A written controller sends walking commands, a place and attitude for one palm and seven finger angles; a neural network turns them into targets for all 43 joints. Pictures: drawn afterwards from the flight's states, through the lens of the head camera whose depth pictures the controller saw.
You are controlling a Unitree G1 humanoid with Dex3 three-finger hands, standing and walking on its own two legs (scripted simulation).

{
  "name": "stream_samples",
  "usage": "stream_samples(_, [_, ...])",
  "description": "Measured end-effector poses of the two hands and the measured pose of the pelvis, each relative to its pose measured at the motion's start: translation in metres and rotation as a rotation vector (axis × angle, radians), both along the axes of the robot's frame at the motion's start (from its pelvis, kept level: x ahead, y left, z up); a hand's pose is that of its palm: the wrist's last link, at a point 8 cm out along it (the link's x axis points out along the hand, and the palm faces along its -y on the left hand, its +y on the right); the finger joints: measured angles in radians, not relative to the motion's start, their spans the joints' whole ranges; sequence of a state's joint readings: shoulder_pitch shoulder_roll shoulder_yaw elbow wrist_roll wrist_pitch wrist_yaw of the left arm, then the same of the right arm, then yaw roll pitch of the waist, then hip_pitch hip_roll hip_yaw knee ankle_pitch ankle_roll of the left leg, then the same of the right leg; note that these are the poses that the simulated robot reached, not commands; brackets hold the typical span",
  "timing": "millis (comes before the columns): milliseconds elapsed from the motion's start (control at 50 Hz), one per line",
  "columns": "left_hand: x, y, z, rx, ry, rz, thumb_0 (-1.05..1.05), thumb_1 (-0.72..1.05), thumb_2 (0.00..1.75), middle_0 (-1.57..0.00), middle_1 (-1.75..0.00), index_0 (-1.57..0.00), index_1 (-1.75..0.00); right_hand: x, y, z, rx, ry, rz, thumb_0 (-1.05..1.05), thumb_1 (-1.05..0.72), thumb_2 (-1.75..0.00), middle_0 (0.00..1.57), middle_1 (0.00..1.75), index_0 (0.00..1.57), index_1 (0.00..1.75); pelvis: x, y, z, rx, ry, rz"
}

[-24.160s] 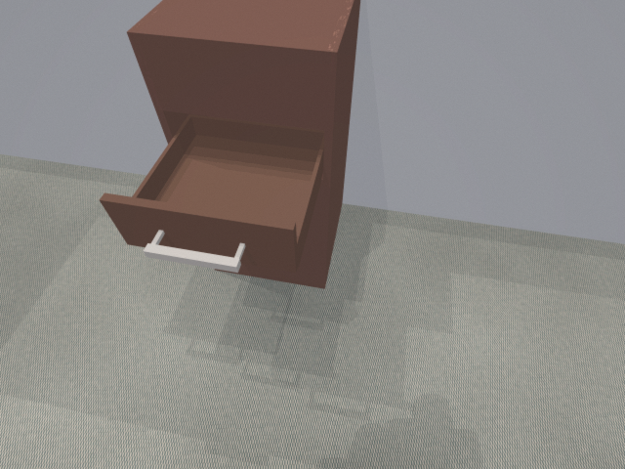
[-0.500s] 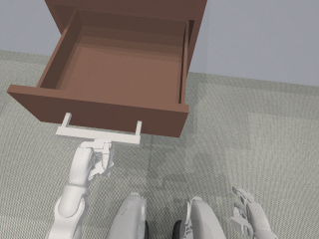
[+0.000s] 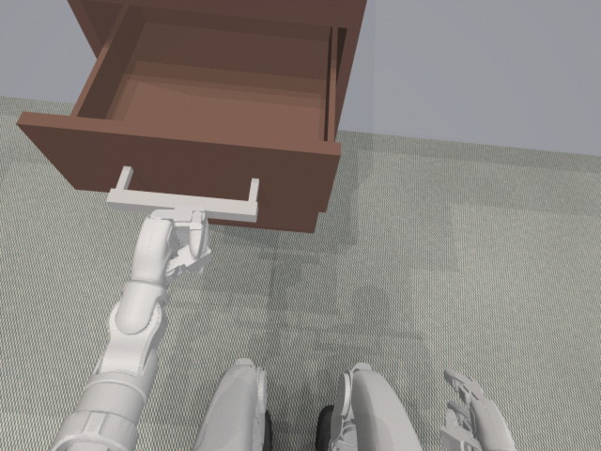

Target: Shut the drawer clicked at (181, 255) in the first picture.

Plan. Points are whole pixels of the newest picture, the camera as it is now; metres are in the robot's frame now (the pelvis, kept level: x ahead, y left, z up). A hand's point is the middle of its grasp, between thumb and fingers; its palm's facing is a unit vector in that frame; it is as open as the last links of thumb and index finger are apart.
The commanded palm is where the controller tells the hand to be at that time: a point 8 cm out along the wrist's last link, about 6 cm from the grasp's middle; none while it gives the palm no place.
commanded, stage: push the drawer shut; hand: left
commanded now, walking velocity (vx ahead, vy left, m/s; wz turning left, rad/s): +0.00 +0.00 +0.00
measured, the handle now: (187, 192) +0.44 +0.17 +0.02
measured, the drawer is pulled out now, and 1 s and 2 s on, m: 0.24 0.11 0.00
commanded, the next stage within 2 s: none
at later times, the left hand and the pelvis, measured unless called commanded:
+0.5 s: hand (216, 204) +0.43 +0.14 +0.01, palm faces -0.05 -1.00 -0.05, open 3.2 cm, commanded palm +0.43 +0.17 +0.02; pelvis +0.01 +0.01 +0.00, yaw -1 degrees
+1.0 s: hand (224, 166) +0.49 +0.13 +0.00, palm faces -0.04 -1.00 -0.06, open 3.1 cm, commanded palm +0.50 +0.16 +0.02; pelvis +0.00 +0.00 -0.01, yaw -1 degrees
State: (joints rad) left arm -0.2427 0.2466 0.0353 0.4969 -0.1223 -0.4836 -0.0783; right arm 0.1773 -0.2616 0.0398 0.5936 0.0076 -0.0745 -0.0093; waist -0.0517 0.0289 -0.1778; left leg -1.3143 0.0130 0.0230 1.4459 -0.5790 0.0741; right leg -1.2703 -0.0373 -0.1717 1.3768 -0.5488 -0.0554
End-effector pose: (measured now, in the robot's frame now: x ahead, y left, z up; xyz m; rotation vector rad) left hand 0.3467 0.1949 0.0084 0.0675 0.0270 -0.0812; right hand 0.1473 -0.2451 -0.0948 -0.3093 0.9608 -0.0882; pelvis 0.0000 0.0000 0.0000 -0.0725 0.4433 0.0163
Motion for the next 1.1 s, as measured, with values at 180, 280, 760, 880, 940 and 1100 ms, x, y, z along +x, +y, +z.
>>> stream_samples(180, [0.025,-0.001,-0.001,-0.008,0.005,0.005,-0.01,0.78,0.97,-1.4,-1.6,-1.4,-1.6,-0.02,0.0,-0.005,-0.004,0.063,-0.035,0.01,-0.9,-0.9,0.2,0.3,0.2,0.3,0.0,0.006,0.001,0.001,0.013,-0.006])
stream_samples(280, [0.04,-0.002,-0.001,-0.009,0.003,0.016,0.0,0.77,0.97,-1.4,-1.6,-1.4,-1.6,-0.029,0.001,-0.007,-0.004,0.094,-0.053,0.01,-0.9,-0.9,0.2,0.3,0.2,0.3,0.002,0.008,0.001,0.001,0.023,-0.009])
stream_samples(760, [0.092,-0.005,0.0,-0.004,-0.014,0.037,0.03,0.77,0.95,-1.4,-1.6,-1.4,-1.6,-0.061,-0.007,-0.013,-0.015,0.216,-0.103,0.01,-0.9,-0.9,0.2,0.3,0.2,0.3,0.004,0.007,0.0,0.001,0.051,-0.015])
stream_samples(880, [0.11,-0.006,0.0,-0.007,-0.013,0.041,0.02,0.77,0.96,-1.4,-1.6,-1.4,-1.6,-0.072,-0.01,-0.016,-0.023,0.25,-0.114,0.01,-0.9,-0.9,0.2,0.3,0.2,0.3,0.003,0.005,-0.004,0.0,0.063,-0.018])
stream_samples(940, [0.119,-0.007,-0.001,-0.007,-0.013,0.042,0.01,0.77,0.96,-1.4,-1.6,-1.4,-1.6,-0.079,-0.012,-0.017,-0.029,0.267,-0.123,0.01,-0.9,-0.9,0.2,0.3,0.2,0.3,0.002,0.004,-0.006,-0.002,0.071,-0.02])
stream_samples(1100, [0.145,-0.008,-0.001,-0.01,-0.013,0.04,0.01,0.77,0.96,-1.4,-1.6,-1.4,-1.6,-0.1,-0.014,-0.018,-0.039,0.322,-0.154,0.01,-0.9,-0.9,0.2,0.3,0.2,0.3,0.002,0.003,-0.01,-0.01,0.092,-0.027])
